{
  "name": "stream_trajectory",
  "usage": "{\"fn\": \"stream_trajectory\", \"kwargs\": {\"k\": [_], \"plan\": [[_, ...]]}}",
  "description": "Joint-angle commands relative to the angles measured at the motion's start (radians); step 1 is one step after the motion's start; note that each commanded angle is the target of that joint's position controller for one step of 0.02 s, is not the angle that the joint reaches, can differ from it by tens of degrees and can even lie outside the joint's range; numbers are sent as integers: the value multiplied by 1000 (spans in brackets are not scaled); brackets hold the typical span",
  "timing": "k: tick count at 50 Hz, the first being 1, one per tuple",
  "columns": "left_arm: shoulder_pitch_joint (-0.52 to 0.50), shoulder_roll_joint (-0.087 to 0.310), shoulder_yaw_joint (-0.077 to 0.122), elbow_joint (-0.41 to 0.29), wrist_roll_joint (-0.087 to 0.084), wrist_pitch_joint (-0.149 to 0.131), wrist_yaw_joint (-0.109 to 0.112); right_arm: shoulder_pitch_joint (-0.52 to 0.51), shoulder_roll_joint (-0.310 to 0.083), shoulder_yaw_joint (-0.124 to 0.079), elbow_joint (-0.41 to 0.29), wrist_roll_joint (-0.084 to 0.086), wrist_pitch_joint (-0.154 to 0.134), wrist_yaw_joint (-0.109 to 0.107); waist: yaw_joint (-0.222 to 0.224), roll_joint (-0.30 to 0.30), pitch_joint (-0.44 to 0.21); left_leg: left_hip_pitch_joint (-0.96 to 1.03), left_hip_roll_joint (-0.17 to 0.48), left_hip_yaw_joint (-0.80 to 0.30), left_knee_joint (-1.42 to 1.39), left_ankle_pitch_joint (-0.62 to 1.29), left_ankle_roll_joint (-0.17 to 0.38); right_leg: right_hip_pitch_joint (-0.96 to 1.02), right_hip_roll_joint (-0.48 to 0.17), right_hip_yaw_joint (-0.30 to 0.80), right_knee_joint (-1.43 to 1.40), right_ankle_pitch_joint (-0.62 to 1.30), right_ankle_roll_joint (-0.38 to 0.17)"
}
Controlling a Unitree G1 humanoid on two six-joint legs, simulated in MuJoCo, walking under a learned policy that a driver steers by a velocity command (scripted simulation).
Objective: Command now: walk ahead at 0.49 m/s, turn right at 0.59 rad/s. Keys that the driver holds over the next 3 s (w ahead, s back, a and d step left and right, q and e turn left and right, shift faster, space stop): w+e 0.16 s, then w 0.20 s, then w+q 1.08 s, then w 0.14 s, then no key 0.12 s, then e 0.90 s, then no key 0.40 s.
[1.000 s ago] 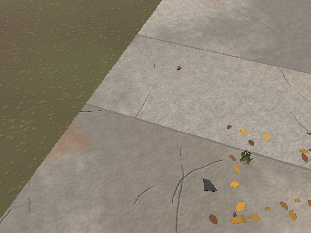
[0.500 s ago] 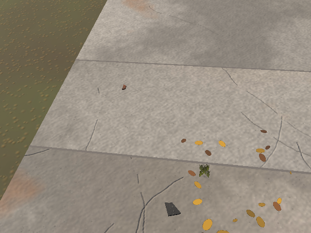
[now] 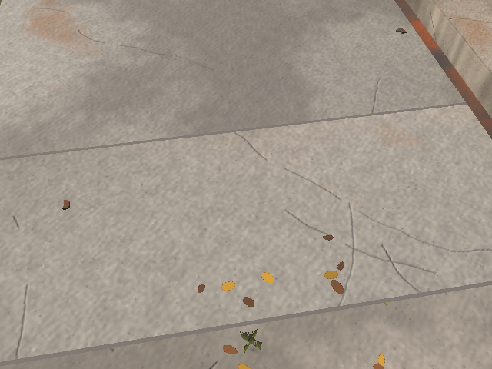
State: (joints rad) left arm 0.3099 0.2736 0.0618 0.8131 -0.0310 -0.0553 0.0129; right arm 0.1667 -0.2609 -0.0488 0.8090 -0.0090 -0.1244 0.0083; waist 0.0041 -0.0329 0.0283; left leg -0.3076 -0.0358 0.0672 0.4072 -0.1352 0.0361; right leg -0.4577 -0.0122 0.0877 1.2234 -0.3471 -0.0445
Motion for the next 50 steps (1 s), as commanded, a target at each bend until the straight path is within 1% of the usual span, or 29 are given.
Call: {"fn": "stream_trajectory", "kwargs": {"k": [1, 3, 5, 9, 12, 14, 16, 17, 18, 19, 20, 21, 22, 23, 24, 25, 27, 31, 36, 39, 41, 42, 44, 45, 46, 47, 48, 49, 50], "plan": [[32, 29, 12, -80, -4, 5, -6, 27, -85, -24, -23, 1, -17, 4, 2, 103, -43, 155, 286, -252, -255, 55, 169, -177, -119, 30, -5, 62, 5], [-17, 25, 9, -116, 4, 14, -5, 36, -113, -34, -7, 7, -22, 4, 2, 85, -16, 151, 300, -191, -280, 125, 185, -236, -134, 30, -59, 105, 12], [-58, 30, 8, -143, 8, 13, -8, 48, -136, -42, 3, 4, -18, 2, -5, 73, -10, 176, 304, -131, -286, 180, 189, -280, -139, 31, -138, 184, 22], [-183, 19, -3, -187, 9, -4, -35, 76, -161, -45, 14, 9, -1, -3, -50, 67, 8, 207, 271, 0, -269, 223, 153, -246, -119, -31, -381, 374, 14], [-276, 7, -13, -228, 8, -7, -52, 139, -182, -45, 39, 24, 14, 0, -84, 68, 36, 251, 288, 20, -259, 183, 145, -210, -90, -81, -512, 356, 0], [-312, 22, -11, -255, 7, -8, -59, 164, -200, -48, 58, 36, 27, 2, -82, 80, 55, 316, 320, 14, -234, 202, 137, -211, -73, -97, -568, 272, -22], [-288, 53, 1, -265, 12, -9, -63, 159, -220, -51, 68, 43, 41, -1, -42, 108, 31, 366, 337, 28, -146, 405, 119, -133, -31, -133, -617, 173, -55], [-196, 81, 18, -244, 17, -11, -62, 143, -228, -51, 70, 44, 49, -4, 22, 118, -29, 359, 319, 61, -21, 573, 99, 11, 9, -164, -665, 188, -78], [-28, 134, 49, -190, 17, -9, -54, 149, -208, -41, 69, 38, 54, -9, 101, 103, -126, 283, 274, 105, 181, 658, 70, 261, 58, -184, -696, 238, -104], [155, 226, 80, -157, 22, -2, -35, 157, -154, -16, 43, 12, 49, -10, 168, -20, -258, 23, 222, 119, 516, 355, 24, 597, -124, 56, -670, 297, -167], [156, 307, 83, -155, 29, -5, -32, 277, -25, 25, 29, 11, 24, 6, 66, -250, -394, -335, 38, 11, 852, -432, -22, 847, -385, 574, -811, 135, -330], [178, 203, 58, -162, 33, -17, -35, 196, -142, -4, 47, 53, 2, 14, 134, -104, -409, -413, 57, -166, 963, -447, -4, 814, -399, 630, -888, 122, -307], [122, 169, 44, -152, 36, -25, -38, 109, -162, -15, 10, 79, -2, 15, 116, -87, -252, -478, 96, -157, 964, -361, 9, 691, -367, 440, -891, 223, -257], [44, 137, 35, -155, 30, -29, -40, 79, -146, -12, 6, 63, 1, 8, 74, -27, -180, -444, 145, -149, 897, -266, 8, 551, -322, 305, -904, 309, -221], [-18, 100, 26, -157, 31, -34, -44, 73, -140, -18, 11, 44, 11, 4, 39, -28, -128, -400, 172, -151, 839, -204, 1, 443, -280, 209, -937, 350, -198], [-53, 73, 20, -157, 36, -43, -45, 112, -132, -22, 24, 44, 29, 4, 3, -51, -114, -335, 193, -165, 814, -153, -3, 374, -255, 142, -978, 353, -182], [-67, 67, 23, -136, 40, -65, -43, 150, -94, -21, 40, 46, 59, 2, -25, -40, -92, -297, 186, -168, 790, -95, -15, 315, -241, 62, -1039, 398, -184], [-32, 78, 32, -88, 51, -75, -21, 78, -73, -25, 15, 40, 74, -4, -15, -20, -15, -414, 160, -212, 658, 63, -33, 335, -226, -80, -1083, 467, -159], [-11, 107, 38, -53, 44, -67, 0, -57, -42, -14, -32, 27, 65, 21, 31, -13, 40, -421, 137, -137, 384, 255, -22, 390, -220, -202, -1109, 446, -118], [42, 122, 44, -19, 35, -52, 7, -145, -26, -4, -81, 26, 62, 40, 69, 0, 76, -469, 134, -90, 295, 224, 0, 492, -254, -237, -1079, 494, -113], [57, 130, 47, -5, 27, -36, 9, -185, -26, -2, -116, 28, 61, 54, 76, -4, 83, -490, 124, -52, 263, 151, 19, 561, -275, -255, -1033, 566, -107], [52, 137, 49, -2, 24, -27, 11, -191, -28, -3, -130, 30, 61, 62, 68, -11, 78, -473, 112, -28, 249, 106, 32, 581, -281, -268, -1000, 644, -100], [24, 168, 55, -10, 20, -14, 19, -153, -54, -17, -146, 34, 64, 69, 27, -50, 21, -348, 49, 40, 245, 8, 70, 593, -277, -297, -884, 977, -77], [11, 184, 58, -15, 18, -6, 24, -88, -79, -30, -141, 37, 67, 67, -14, -74, -28, -251, 8, 68, 254, -43, 93, 590, -272, -306, -782, 1136, -65], [-8, 199, 60, -18, 16, 1, 26, 34, -123, -54, -119, 40, 69, 62, -86, -77, -96, -82, -30, 74, 221, -43, 124, 548, -254, -316, -613, 1191, -48], [-24, 198, 55, -27, 11, -3, 29, 194, -189, -88, -84, 37, 73, 45, -174, -37, -178, 192, -36, 14, 141, 23, 167, 397, -208, -326, -366, 1037, -9], [45, 83, 23, -64, 44, -22, 19, 266, -298, -115, -71, 33, 81, 23, -123, 206, -266, 550, 213, -407, 140, 31, 291, -7, -78, -307, 13, 248, 52], [57, 43, -4, -96, 32, -68, 1, 256, -302, -103, -99, 27, 65, 28, -86, 235, -429, 730, 380, -925, -48, -108, 441, -251, 81, -57, 233, -263, 62], [-78, 119, 16, -124, -7, -95, -13, 256, -223, -83, -97, 20, 58, 31, -140, 131, -353, 693, 351, -818, -103, -117, 369, -356, 17, 38, 247, -187, 36]]}}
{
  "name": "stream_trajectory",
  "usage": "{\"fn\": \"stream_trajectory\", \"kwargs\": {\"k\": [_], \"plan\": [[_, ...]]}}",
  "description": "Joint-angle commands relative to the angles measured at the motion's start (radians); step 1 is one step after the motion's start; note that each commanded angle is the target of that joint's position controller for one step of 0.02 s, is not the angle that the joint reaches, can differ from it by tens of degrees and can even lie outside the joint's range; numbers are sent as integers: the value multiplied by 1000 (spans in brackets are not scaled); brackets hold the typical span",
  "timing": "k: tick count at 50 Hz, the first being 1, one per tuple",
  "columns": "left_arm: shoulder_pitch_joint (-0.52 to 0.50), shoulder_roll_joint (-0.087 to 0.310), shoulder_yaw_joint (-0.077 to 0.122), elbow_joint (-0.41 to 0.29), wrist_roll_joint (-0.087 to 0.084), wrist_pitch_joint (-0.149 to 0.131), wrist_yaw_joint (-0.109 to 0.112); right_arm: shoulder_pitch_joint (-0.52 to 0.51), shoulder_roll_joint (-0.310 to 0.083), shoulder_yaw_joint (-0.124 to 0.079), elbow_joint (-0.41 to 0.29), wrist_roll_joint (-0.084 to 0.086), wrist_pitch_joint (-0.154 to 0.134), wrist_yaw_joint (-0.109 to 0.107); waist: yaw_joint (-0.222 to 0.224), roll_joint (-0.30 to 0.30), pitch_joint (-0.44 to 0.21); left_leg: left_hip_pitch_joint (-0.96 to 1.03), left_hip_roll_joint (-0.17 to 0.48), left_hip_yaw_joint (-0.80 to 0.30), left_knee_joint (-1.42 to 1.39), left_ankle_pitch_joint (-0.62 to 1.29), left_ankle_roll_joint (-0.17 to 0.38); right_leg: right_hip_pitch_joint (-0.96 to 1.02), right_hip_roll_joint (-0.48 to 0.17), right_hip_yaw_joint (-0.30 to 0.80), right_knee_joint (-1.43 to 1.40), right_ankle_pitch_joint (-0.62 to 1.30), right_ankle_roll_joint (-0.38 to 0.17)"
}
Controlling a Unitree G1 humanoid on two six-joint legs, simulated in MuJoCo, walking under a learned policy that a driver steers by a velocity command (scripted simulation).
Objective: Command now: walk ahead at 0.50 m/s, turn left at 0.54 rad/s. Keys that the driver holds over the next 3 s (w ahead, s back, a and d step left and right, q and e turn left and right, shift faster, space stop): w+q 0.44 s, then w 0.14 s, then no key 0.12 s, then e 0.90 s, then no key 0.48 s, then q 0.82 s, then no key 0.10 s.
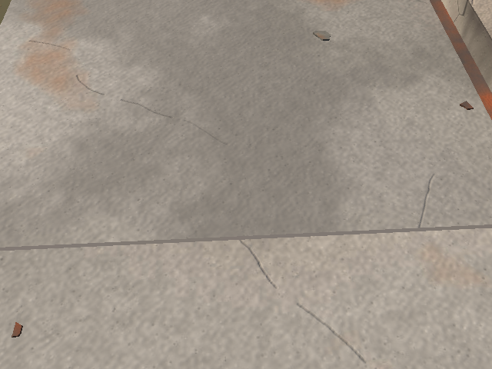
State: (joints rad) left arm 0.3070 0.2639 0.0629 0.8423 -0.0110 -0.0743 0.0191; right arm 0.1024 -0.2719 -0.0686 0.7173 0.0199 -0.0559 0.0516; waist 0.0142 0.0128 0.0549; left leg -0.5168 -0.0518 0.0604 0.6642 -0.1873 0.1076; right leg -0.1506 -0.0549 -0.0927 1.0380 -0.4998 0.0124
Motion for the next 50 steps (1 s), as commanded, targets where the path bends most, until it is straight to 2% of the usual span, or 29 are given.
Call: {"fn": "stream_trajectory", "kwargs": {"k": [1, 2, 3, 4, 7, 12, 15, 18, 20, 21, 22, 23, 24, 25, 26, 27, 28, 30, 32, 34, 36, 39, 42, 43, 44, 45, 46, 48, 50], "plan": [[-114, 128, 12, -171, -34, -87, -21, 260, -170, -52, -10, -1, -16, -13, -116, 44, -245, 750, 330, -655, -363, -2, 254, -677, 16, 201, 348, 60, -41], [-117, 123, 13, -160, -10, -87, -12, 183, -138, -41, -26, 4, -17, -12, -62, -36, -164, 586, 280, -541, -369, 96, 217, -622, -27, 189, 257, 118, -38], [-100, 136, 24, -156, 11, -77, -6, 134, -108, -32, -44, -3, -19, -15, -23, -23, -132, 471, 250, -470, -386, 190, 202, -548, -54, 187, 189, 158, -28], [-82, 138, 28, -156, 18, -62, -7, 115, -98, -28, -59, -9, -18, -19, 1, -5, -122, 398, 224, -436, -408, 238, 198, -491, -66, 188, 157, 179, -18], [-90, 100, 21, -173, 29, -32, -2, 133, -136, -38, -59, -7, -25, -35, 13, 11, -102, 292, 188, -351, -432, 369, 199, -466, -59, 152, 31, 249, 29], [-284, 56, -2, -224, 22, -35, -10, 206, -154, -41, -41, 6, -7, -60, -62, 70, -78, 256, 114, -289, -399, 254, 124, -417, 15, 131, -357, 534, 54], [-356, 78, 2, -247, 6, -47, -27, 247, -162, -43, -31, 9, 3, -64, -93, 92, -75, 295, 144, -363, -362, 159, 112, -373, 51, 141, -476, 566, 49], [-337, 122, 20, -252, 1, -63, -39, 248, -158, -43, -32, 9, 10, -70, -68, 114, -76, 376, 186, -468, -282, 117, 91, -329, 58, 171, -546, 474, 13], [-213, 147, 39, -223, 4, -74, -35, 211, -139, -39, -47, 5, 13, -70, 6, 130, -111, 370, 155, -479, -181, 181, 58, -165, 61, 149, -608, 448, -31], [-93, 185, 54, -208, 20, -79, -28, 199, -91, -21, -64, -2, 9, -65, 65, 88, -215, 302, 102, -426, 6, 171, 23, 51, -31, 219, -591, 439, -84], [47, 267, 74, -194, 42, -76, -20, 289, -25, -1, -88, -1, 2, -66, 65, -118, -374, 22, -26, -292, 346, -85, -47, 422, -257, 539, -603, 345, -208], [98, 256, 75, -158, 25, -64, -32, 362, -48, 6, -94, 18, -5, -66, 42, -367, -416, -215, -33, -246, 566, -412, -73, 520, -383, 908, -708, 101, -300], [55, 164, 51, -173, 11, -60, -32, 318, -136, -14, -69, 23, -3, -66, 62, -220, -277, -287, 24, -272, 658, -336, -80, 411, -346, 834, -743, -34, -268], [15, 124, 38, -174, 12, -50, -30, 228, -150, -18, -80, 11, 1, -64, 68, -126, -172, -284, 57, -231, 668, -251, -83, 283, -297, 674, -748, 19, -229], [-25, 108, 28, -169, 18, -43, -32, 174, -134, -16, -96, -3, 1, -62, 49, -77, -96, -258, 80, -212, 623, -196, -83, 155, -250, 565, -772, 135, -219], [-49, 89, 20, -163, 22, -42, -33, 152, -120, -18, -103, -8, 0, -57, 27, -82, -59, -226, 107, -211, 569, -159, -81, 77, -212, 488, -797, 222, -212], [-61, 85, 17, -157, 25, -44, -34, 164, -101, -16, -102, -2, 1, -52, 5, -107, -49, -180, 122, -200, 530, -140, -80, 25, -186, 431, -820, 276, -208], [-62, 91, 17, -138, 17, -52, -37, 170, -68, -8, -97, -3, 6, -50, -12, -117, -45, -148, 123, -166, 452, -128, -90, -13, -168, 349, -842, 456, -227], [-70, 126, 24, -118, 18, -54, -36, 135, -47, 2, -108, -19, 6, -54, -22, -96, -49, -132, 126, -134, 328, -94, -112, -19, -174, 266, -828, 787, -242], [-78, 146, 27, -102, 13, -42, -30, 103, -21, 16, -107, -24, 0, -50, -15, -95, -81, -58, 121, -100, 184, 14, -122, -27, -146, 172, -806, 934, -223], [-45, 160, 28, -79, 2, -26, -24, 45, -18, 19, -112, -19, -5, -43, 15, -109, -103, 19, 94, -72, 62, 130, -125, -26, -121, 134, -790, 948, -202], [4, 170, 25, -45, -12, -3, -21, -22, -41, 9, -133, -20, -10, -38, 31, -120, -110, 65, 58, -82, -67, 162, -113, 28, -131, 176, -729, 889, -186], [-25, 164, 22, -46, -23, 9, -15, 57, -87, -14, -107, -36, -21, -42, -32, -105, -139, 254, 38, -78, -257, 294, -68, 13, -97, 218, -596, 769, -130], [-11, 133, 12, -55, -9, 3, -15, 105, -147, -31, -103, -48, -23, -54, -41, -58, -192, 411, 131, -143, -245, 569, -31, -61, -38, 196, -489, 647, -83], [38, 65, -11, -74, 15, -7, -16, 173, -211, -44, -115, -74, -11, -71, -44, 114, -304, 689, 366, -321, -145, 963, 83, -301, 52, 139, -240, 225, -19], [114, 60, -20, -69, 1, 0, -14, 209, -189, -39, -112, -63, 9, -71, -56, 271, -432, 760, 518, -485, -160, 999, 216, -412, 86, 150, -9, -238, 17], [102, 146, 8, -54, -14, 20, -13, 200, -145, -28, -111, -44, 23, -66, -66, 170, -401, 682, 475, -451, -194, 809, 209, -449, 54, 190, 116, -235, 34], [35, 146, 20, -65, -13, 65, 4, 88, -105, -15, -111, -24, 31, -67, -28, 107, -249, 501, 396, -342, -287, 431, 152, -514, 7, 159, 161, -106, 58], [44, 122, 25, -70, -5, 111, 22, -8, -106, -16, -107, -39, 34, -68, 19, 136, -163, 269, 343, -235, -378, 242, 127, -399, -2, 133, 146, 7, 80]]}}
Over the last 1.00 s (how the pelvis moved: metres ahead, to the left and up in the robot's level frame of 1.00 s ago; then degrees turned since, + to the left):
0.54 -0.07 -0.02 6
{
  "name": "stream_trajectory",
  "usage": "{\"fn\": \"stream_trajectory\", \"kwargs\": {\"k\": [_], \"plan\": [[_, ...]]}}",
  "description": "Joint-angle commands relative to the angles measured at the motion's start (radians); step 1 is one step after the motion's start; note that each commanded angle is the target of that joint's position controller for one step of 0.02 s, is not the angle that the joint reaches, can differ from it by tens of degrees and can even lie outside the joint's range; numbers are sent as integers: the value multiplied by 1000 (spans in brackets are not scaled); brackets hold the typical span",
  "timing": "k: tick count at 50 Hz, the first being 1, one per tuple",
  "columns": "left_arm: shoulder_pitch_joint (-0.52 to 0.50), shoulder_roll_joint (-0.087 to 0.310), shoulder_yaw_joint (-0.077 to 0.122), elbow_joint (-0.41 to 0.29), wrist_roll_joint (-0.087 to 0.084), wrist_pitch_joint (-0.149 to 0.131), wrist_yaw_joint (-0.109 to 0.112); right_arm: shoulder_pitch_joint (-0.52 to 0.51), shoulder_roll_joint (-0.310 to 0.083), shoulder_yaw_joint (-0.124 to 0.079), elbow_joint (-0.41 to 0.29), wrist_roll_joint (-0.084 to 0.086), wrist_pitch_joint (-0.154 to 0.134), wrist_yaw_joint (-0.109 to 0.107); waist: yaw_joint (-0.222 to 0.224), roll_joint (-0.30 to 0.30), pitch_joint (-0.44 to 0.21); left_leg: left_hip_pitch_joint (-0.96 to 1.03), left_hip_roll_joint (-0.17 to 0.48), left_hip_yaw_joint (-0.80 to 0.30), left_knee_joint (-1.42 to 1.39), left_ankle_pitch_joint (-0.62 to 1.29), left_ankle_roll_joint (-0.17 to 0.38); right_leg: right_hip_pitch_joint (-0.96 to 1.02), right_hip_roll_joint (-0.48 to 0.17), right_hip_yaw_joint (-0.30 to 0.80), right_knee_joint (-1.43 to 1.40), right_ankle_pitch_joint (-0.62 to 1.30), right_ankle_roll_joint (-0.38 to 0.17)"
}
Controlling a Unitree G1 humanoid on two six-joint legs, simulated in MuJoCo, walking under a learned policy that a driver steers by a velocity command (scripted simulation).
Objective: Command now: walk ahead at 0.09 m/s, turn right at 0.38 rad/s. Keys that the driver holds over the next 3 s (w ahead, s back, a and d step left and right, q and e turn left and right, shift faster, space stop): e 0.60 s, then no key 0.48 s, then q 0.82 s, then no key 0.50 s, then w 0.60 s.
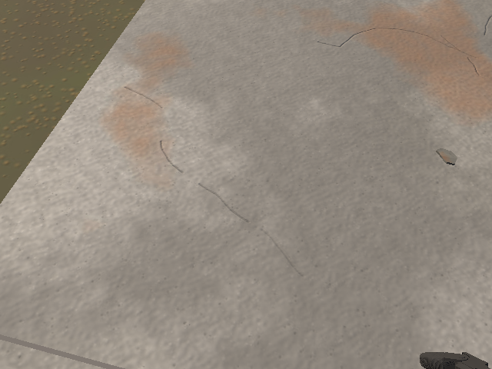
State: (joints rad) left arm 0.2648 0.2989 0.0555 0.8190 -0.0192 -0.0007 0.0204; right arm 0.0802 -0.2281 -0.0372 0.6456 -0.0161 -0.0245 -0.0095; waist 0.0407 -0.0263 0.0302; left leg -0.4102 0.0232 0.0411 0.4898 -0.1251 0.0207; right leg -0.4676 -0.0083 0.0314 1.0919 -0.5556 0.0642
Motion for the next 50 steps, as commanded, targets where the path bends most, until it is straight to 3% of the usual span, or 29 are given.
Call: {"fn": "stream_trajectory", "kwargs": {"k": [1, 5, 9, 11, 12, 13, 14, 15, 16, 17, 18, 19, 21, 26, 30, 34, 37, 38, 39, 40, 41, 42, 44, 46, 48, 50], "plan": [[92, 72, 32, -54, 5, 49, 24, -10, -149, -50, -31, -10, 1, -8, 4, 186, -122, 106, 255, -171, -228, 136, 214, -45, -46, -8, 74, 100, 30], [18, 43, 25, -108, 13, 54, 12, -29, -159, -57, -4, -4, -3, -25, -10, 174, -126, 106, 264, -79, -232, 122, 214, 16, -68, -26, -125, 198, 4], [-20, 70, 30, -149, 12, 54, -16, -7, -201, -71, 26, 13, 12, -29, -26, 176, -148, 165, 310, -69, -199, 108, 202, 91, -63, -59, -280, 214, -36], [14, 74, 38, -146, 14, 55, -27, -21, -212, -75, 39, 32, 21, -28, 3, 163, -142, 161, 301, -39, -140, 52, 156, 175, -36, -97, -434, 286, -75], [43, 84, 46, -133, 18, 54, -28, -5, -196, -73, 52, 38, 26, -28, 9, 137, -137, 133, 271, -9, -79, -18, 111, 238, -8, -106, -513, 327, -102], [66, 122, 60, -131, 25, 53, -22, 43, -160, -66, 75, 34, 33, -25, 4, 28, -96, 55, 208, 59, 66, -133, 32, 293, -36, -15, -641, 434, -145], [59, 244, 85, -164, 25, 52, 1, 68, -97, -48, 49, -9, 36, -18, -43, -309, -66, -205, 53, 161, 397, -442, -88, 394, -298, 360, -729, 730, -270], [55, 272, 82, -193, 59, 32, -9, -48, -138, -59, 7, -7, 32, -27, 21, -284, -76, -301, -31, -13, 589, -556, -90, 307, -383, 503, -792, 727, -417], [33, 243, 76, -195, 69, 10, -16, -74, -167, -70, 7, 12, 33, -33, 19, -183, -74, -308, -14, -79, 665, -482, -70, 285, -336, 441, -806, 627, -392], [-25, 215, 70, -201, 48, -3, -14, -45, -172, -77, 24, 17, 37, -40, -18, -130, -67, -314, 2, -101, 667, -379, -56, 287, -280, 371, -792, 567, -329], [-72, 175, 59, -210, 25, -4, -8, -17, -172, -82, 51, 9, 42, -49, -38, -97, -79, -307, 11, -110, 660, -315, -59, 293, -244, 326, -777, 540, -281], [-99, 155, 50, -219, 14, -2, -1, 0, -174, -85, 58, 1, 44, -53, -50, -110, -89, -279, 5, -107, 672, -266, -68, 277, -222, 295, -769, 581, -268], [-86, 135, 41, -227, 19, 1, 9, 17, -159, -84, 60, 7, 37, -48, -55, -101, -128, -243, -15, -109, 677, -211, -78, 297, -196, 275, -756, 642, -269], [-44, 161, 54, -236, 12, 12, 26, -31, -128, -68, 43, 16, 24, -38, -21, -108, -132, -227, -33, -132, 427, -184, -103, 378, -182, 326, -735, 589, -276], [-58, 178, 63, -255, 16, 25, 21, -33, -136, -66, 44, 23, 14, -22, -13, -126, -116, -116, -54, -136, 294, -226, -103, 309, -172, 396, -729, 541, -295], [-85, 158, 55, -264, 16, 33, 10, 4, -146, -64, 53, 28, 1, -5, -12, -134, -143, -5, -49, -117, 183, -243, -84, 314, -171, 432, -683, 664, -294], [-110, 136, 43, -264, 2, 41, 11, 63, -137, -60, 68, 20, -10, 11, -58, -110, -141, 175, -37, -93, -104, -21, -39, 267, -115, 412, -631, 633, -233], [-80, 108, 34, -261, 12, 38, 13, 77, -176, -66, 64, 3, -11, 10, -47, -45, -150, 272, 61, -170, -135, 82, -2, 196, -68, 369, -577, 481, -179], [-15, 65, 22, -260, 33, 30, 8, 58, -245, -76, 49, -11, -5, 4, 15, 186, -153, 344, 239, -354, -143, 311, 89, 83, 73, 224, -408, 145, -116], [-66, 113, 38, -280, 28, 20, 10, 53, -218, -67, 57, -29, -6, 5, -11, 298, -107, 252, 351, -501, -179, 328, 248, -1, 112, 143, -292, -64, -65], [-78, 176, 58, -264, 25, 17, 14, 31, -192, -60, 42, -20, -12, 5, -31, 220, -87, 236, 343, -486, -187, 283, 278, -11, 80, 153, -135, -66, -31], [-77, 180, 67, -249, 17, 21, 15, 15, -189, -59, 44, -6, -12, 0, -26, 181, -80, 248, 299, -429, -173, 258, 249, -38, 81, 152, -53, -25, -13], [-51, 128, 58, -222, 20, 38, 18, -13, -165, -48, 44, 16, -12, -4, -16, 150, -67, 258, 242, -343, -150, 266, 205, -42, 64, 163, -17, 42, 20], [-52, 65, 36, -215, 17, 41, 12, -14, -144, -38, 56, 14, -2, -4, -14, 165, -73, 256, 180, -254, -138, 304, 184, 19, 44, 99, -140, 79, 36], [-96, 21, 15, -223, 17, 34, 6, 6, -148, -38, 65, 11, 12, -4, -46, 202, -91, 272, 151, -215, -115, 336, 175, 105, 15, 30, -327, 90, 39], [-97, 39, 20, -213, 6, 31, 4, 46, -172, -41, 79, 13, 23, -4, -63, 212, -106, 295, 162, -236, -92, 345, 183, 173, 19, 0, -487, 157, 33]]}}
Over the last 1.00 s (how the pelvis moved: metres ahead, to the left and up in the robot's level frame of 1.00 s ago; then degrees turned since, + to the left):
0.45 0.05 0.02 15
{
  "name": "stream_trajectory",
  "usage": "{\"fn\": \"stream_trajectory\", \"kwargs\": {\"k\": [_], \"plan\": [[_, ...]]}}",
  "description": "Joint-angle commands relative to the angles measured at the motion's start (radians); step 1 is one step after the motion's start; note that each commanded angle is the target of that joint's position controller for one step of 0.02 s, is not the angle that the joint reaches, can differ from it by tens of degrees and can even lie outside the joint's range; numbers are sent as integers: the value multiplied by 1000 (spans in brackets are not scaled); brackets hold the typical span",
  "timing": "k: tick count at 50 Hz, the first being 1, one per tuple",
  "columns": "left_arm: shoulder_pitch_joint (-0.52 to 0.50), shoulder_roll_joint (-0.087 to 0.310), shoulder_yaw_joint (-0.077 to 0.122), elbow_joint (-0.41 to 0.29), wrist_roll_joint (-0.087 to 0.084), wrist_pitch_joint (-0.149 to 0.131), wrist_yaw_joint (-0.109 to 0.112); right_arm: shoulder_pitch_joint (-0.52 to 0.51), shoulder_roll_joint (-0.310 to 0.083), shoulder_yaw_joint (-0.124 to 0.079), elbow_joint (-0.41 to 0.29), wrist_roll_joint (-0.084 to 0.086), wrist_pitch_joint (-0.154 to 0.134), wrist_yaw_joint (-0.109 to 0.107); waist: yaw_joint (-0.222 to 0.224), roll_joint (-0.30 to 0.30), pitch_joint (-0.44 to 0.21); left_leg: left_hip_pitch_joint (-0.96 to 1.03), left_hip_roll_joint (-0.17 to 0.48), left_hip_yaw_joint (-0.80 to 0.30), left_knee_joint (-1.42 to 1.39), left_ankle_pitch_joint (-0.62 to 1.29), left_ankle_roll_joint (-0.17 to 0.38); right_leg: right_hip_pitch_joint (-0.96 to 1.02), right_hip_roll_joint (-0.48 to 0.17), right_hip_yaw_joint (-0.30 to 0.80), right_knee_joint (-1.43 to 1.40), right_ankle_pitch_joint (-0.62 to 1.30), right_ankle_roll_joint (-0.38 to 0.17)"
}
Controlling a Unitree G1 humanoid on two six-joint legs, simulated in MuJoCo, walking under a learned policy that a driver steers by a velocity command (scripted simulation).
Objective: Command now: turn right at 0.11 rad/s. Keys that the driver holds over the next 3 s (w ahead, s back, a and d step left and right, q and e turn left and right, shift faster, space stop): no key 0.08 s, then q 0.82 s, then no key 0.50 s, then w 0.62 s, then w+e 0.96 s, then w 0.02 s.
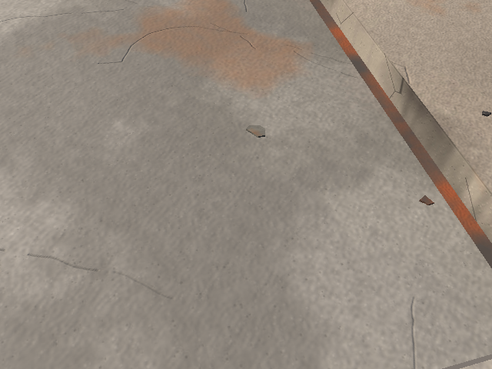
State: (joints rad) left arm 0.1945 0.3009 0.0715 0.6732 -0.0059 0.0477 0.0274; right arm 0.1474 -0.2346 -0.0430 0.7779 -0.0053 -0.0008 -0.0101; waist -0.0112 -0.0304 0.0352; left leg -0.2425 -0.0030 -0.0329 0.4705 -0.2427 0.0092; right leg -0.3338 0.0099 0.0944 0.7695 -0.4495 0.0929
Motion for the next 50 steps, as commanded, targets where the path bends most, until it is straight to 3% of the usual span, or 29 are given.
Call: {"fn": "stream_trajectory", "kwargs": {"k": [1, 2, 3, 4, 5, 6, 7, 9, 12, 15, 17, 19, 21, 22, 23, 24, 25, 27, 28, 32, 39, 42, 47, 49, 50], "plan": [[3, 42, 7, -50, -8, -18, -3, -26, -166, -32, -50, 10, 1, -3, 8, 206, -108, 116, 182, -160, -59, 445, 183, 98, 7, -78, -298, 161, -9], [17, 49, 7, -37, -1, -19, -3, -8, -157, -27, -40, 17, -2, -1, 16, 190, -99, 92, 171, -157, -57, 408, 155, 166, 7, -75, -422, 282, -29], [15, 83, 11, -42, 11, -19, 1, 21, -145, -21, -31, 12, -13, 3, 6, 150, -110, 40, 160, -158, -59, 328, 103, 252, -35, -13, -432, 389, -55], [25, 148, 22, -50, 20, -17, 10, 37, -133, -14, -35, -11, -30, 12, -25, 29, -136, -17, 110, -100, -15, 231, 50, 319, -121, 61, -356, 606, -94], [12, 124, 19, -24, 25, -18, 2, 61, -96, -5, -20, -12, -38, 19, -49, -92, -145, 17, 49, -34, -49, 78, 2, 247, -116, 44, -323, 459, -140], [2, 72, 10, -35, 28, -23, -9, -2, -129, -7, -12, -10, -37, 20, 0, -47, -102, 22, 36, -25, -26, 57, -26, 200, -86, 31, -342, 323, -141], [7, 72, 10, -29, 35, -28, -9, -47, -142, -12, -21, 0, -31, 18, 15, -33, -67, -12, 26, -22, -1, 61, -26, 180, -79, 27, -355, 264, -131], [15, 113, 23, -29, 28, -37, 1, -65, -152, -17, -35, 12, -15, 7, 20, -66, -21, -74, 12, -28, 55, 103, -15, 157, -91, 32, -364, 258, -133], [58, 138, 35, -28, 20, -37, 20, -49, -156, -27, -49, 22, -3, 1, 24, -123, -12, -150, -6, -8, 174, 57, -15, 153, -190, 98, -396, 297, -196], [6, 132, 35, -58, 20, -39, 36, -24, -145, -37, -60, 22, 10, 10, 17, -171, -22, -205, 11, 24, 376, -225, -13, 136, -321, 168, -405, 449, -289], [-19, 142, 39, -63, 15, -45, 38, -29, -133, -39, -75, 26, 20, 21, 18, -127, -18, -239, 42, 27, 428, -319, -7, 149, -356, 149, -389, 568, -308], [-65, 157, 46, -66, -1, -43, 37, 8, -128, -39, -70, 28, 27, 30, -2, -100, -45, -157, 41, 61, 326, -209, -1, 132, -324, 68, -342, 604, -272], [-76, 140, 43, -59, -15, -30, 37, 82, -140, -50, -49, 26, 29, 40, -31, -81, -77, -9, -14, 105, 123, -6, 19, 89, -258, -31, -230, 509, -208], [-9, 107, 37, -40, -8, -29, 32, 102, -188, -66, -55, 18, 27, 35, -19, 50, -80, 84, 18, -18, -8, 176, 53, 11, -182, -121, -57, 331, -136], [-21, 42, 15, -91, 37, -28, 33, 96, -343, -98, -96, 12, 19, 21, 12, 356, -59, 191, 299, -492, -114, 469, 220, -290, -13, -201, 258, -157, -14], [-86, 59, 16, -109, 19, -34, 41, 151, -312, -78, -108, -28, -4, 31, -55, 279, -156, 170, 386, -630, -162, 481, 360, -300, 23, -12, 429, -288, -24], [-82, 90, 24, -103, 0, -34, 41, 106, -284, -69, -117, -29, -24, 32, -30, 193, -118, 162, 358, -542, -147, 437, 348, -331, 0, 16, 496, -223, -33], [-72, 117, 39, -69, 13, -35, 47, 26, -249, -62, -130, 9, -24, 17, -3, 88, -88, 149, 260, -404, -122, 320, 241, -350, -38, 18, 450, -53, -42], [-70, 119, 43, -67, 14, -35, 48, 16, -238, -56, -134, 18, -18, 7, 5, 100, -92, 128, 229, -367, -126, 330, 218, -314, -44, 20, 421, 2, -38], [-56, 80, 34, -60, 5, -39, 35, 46, -224, -51, -149, 18, -1, -14, 4, 119, -123, 156, 177, -324, -137, 348, 216, -277, -8, 6, 351, 94, -8], [-109, 76, 31, -64, 2, -56, 26, 43, -243, -65, -177, 15, 22, -28, -18, 163, -85, 113, 150, -413, -153, 118, 213, -220, 7, 28, 84, 113, 14], [-115, 80, 31, -62, -1, -71, 15, 32, -248, -70, -189, 14, 29, -24, -24, 173, -86, 87, 144, -459, -137, 120, 219, -161, 20, 31, 9, 94, 5], [-75, 91, 34, -47, -9, -94, -9, 0, -240, -70, -209, 19, 42, -16, -15, 186, -130, 117, 142, -514, -72, 318, 210, -41, 30, 15, -149, 94, -25], [-29, 81, 33, -28, -5, -101, -21, -22, -223, -62, -212, 30, 50, -19, 19, 173, -139, 91, 109, -493, -26, 350, 174, 78, 25, -13, -341, 239, -49], [-21, 91, 35, -25, 5, -102, -22, -3, -203, -55, -208, 32, 50, -22, 21, 146, -138, 45, 75, -468, 1, 256, 132, 163, -17, 9, -426, 362, -71]]}}
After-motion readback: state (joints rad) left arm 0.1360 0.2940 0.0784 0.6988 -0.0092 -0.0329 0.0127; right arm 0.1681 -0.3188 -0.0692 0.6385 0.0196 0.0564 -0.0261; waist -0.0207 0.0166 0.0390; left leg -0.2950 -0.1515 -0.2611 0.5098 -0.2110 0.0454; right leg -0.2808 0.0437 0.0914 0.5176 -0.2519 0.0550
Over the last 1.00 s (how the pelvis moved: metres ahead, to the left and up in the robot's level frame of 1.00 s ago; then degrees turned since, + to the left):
0.03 -0.02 0.01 -26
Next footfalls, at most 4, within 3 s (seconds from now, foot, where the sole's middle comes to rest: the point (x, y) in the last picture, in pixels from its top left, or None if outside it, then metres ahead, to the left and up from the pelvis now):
0.06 right None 0.02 -0.15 -0.78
1.02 right None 0.14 -0.06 -0.78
1.34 left None -0.05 0.12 -0.78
2.16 left None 0.34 0.32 -0.78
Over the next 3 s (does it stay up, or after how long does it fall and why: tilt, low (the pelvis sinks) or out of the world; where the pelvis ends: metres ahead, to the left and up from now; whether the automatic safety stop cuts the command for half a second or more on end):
stays up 0.67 0.24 0.01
